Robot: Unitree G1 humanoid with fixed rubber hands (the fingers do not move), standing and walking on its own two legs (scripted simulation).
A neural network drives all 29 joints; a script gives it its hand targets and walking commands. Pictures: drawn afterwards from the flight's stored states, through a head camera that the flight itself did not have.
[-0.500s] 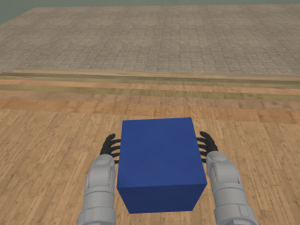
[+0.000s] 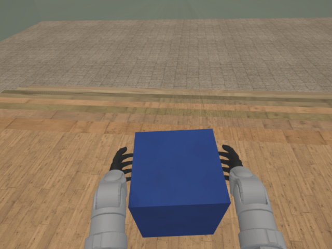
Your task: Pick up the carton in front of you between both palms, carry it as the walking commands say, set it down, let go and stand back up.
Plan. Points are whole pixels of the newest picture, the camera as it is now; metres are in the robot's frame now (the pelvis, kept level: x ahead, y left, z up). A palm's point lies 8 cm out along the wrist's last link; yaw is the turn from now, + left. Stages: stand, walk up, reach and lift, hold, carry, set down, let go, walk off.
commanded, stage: hold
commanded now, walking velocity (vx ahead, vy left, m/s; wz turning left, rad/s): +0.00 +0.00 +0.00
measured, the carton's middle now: (176, 185) +0.30 +0.00 -0.03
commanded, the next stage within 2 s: carry in 0.42 s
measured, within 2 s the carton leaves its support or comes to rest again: neither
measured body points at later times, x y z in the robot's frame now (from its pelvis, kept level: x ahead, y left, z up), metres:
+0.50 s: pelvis +0.00 +0.00 +0.00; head -0.05 +0.00 +0.44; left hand +0.30 +0.15 +0.04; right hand +0.30 -0.15 +0.04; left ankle +0.01 +0.13 -0.74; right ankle +0.02 -0.13 -0.74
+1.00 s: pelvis +0.18 +0.02 +0.00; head +0.17 +0.03 +0.45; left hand +0.45 +0.18 +0.07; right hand +0.46 -0.12 +0.07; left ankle +0.19 +0.12 -0.72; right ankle +0.09 -0.09 -0.75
